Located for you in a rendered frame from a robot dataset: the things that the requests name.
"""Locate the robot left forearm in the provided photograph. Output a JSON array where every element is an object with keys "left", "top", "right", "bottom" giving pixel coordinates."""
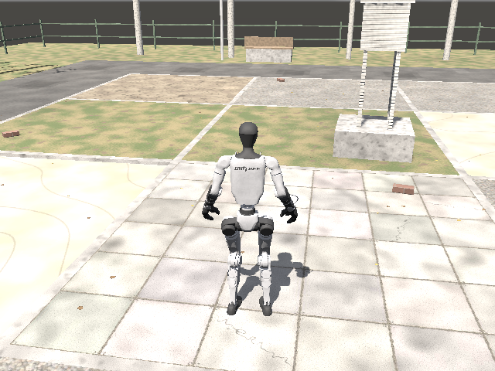
[{"left": 203, "top": 185, "right": 217, "bottom": 209}]

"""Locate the right robot hand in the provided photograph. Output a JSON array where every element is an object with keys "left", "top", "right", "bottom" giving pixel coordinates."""
[{"left": 280, "top": 207, "right": 298, "bottom": 223}]

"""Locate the robot right forearm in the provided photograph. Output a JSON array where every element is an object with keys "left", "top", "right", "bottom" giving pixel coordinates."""
[{"left": 280, "top": 186, "right": 295, "bottom": 212}]

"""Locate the robot torso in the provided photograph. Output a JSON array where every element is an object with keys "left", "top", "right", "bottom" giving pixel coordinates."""
[{"left": 230, "top": 152, "right": 266, "bottom": 232}]

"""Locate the left robot hand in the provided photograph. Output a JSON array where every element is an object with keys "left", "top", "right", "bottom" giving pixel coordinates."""
[{"left": 202, "top": 206, "right": 220, "bottom": 220}]

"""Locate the robot right shin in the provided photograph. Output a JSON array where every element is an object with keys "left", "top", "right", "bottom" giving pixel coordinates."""
[{"left": 259, "top": 254, "right": 271, "bottom": 306}]

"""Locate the right robot upper arm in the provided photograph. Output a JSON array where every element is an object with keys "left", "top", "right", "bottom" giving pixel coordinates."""
[{"left": 264, "top": 156, "right": 287, "bottom": 199}]

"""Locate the left robot upper arm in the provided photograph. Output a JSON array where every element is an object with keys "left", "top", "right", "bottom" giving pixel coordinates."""
[{"left": 210, "top": 155, "right": 232, "bottom": 197}]

